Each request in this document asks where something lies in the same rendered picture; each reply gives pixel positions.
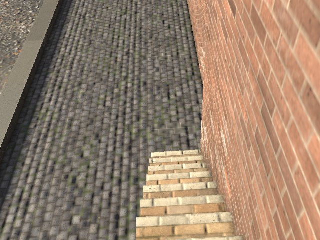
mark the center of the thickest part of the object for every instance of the stairs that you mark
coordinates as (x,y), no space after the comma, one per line
(181,201)

